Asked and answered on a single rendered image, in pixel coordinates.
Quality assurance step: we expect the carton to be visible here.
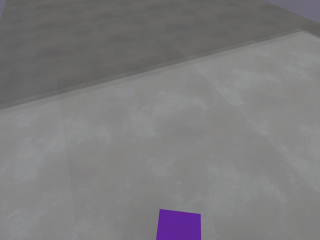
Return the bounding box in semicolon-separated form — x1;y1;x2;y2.
156;209;201;240

